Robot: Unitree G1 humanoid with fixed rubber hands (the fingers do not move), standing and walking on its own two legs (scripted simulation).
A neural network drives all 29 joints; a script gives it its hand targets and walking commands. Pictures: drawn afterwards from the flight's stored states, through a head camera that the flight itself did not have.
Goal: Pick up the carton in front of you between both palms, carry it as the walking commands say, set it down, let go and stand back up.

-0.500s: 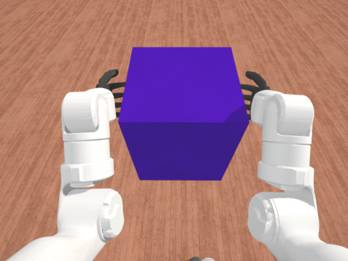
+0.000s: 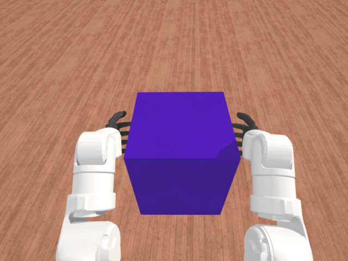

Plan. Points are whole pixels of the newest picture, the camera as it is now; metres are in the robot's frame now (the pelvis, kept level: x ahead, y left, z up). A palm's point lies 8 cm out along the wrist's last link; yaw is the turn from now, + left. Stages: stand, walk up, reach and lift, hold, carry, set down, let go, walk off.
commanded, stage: carry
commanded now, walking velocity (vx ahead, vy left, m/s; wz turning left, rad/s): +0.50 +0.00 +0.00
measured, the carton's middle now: (180, 155) +0.37 +0.00 +0.03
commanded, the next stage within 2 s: none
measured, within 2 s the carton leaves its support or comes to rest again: neither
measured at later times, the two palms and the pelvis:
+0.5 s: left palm (142, 78) +0.59 +0.12 +0.11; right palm (242, 81) +0.60 -0.18 +0.10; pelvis +0.33 -0.04 +0.00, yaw +2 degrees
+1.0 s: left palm (142, 35) +0.89 +0.16 +0.09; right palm (218, 36) +0.90 -0.14 +0.10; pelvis +0.63 +0.00 +0.00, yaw +0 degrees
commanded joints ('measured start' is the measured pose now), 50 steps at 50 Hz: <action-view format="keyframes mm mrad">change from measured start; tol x16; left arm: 1 -623 -1172 -650 -155 -415 -4 -231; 17 59 -1033 -839 -523 -339 -7 -234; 50 12 -997 -840 -482 -375 29 -269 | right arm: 1 -515 1144 624 -110 405 -17 229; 8 -295 1151 783 -457 417 -46 257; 17 102 993 798 -519 372 -6 293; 50 103 968 794 -422 358 10 288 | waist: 1 -24 258 -580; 21 1 158 -235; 24 35 -318 -350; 28 13 -3 -294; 47 17 -132 -166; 50 -33 215 -433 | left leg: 1 910 414 -667 -155 203 197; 17 659 230 -113 -251 435 12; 21 512 195 -19 -36 470 -44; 25 -200 20 -164 790 -414 -98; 45 -120 86 -6 -10 43 -89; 48 215 3 93 -90 -30 -60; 49 476 76 -2 -74 -79 -49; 50 734 356 -471 -153 -222 85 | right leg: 1 -585 63 95 581 -36 -1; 16 -475 3 -79 -211 394 11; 21 -136 70 -180 -329 354 -34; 22 61 28 -127 -300 278 -47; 24 357 -363 606 -516 145 -233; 33 38 -249 147 -663 133 -141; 46 225 -197 -29 -509 652 -96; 48 150 -154 -118 -263 815 -53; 50 -309 -19 -120 275 436 39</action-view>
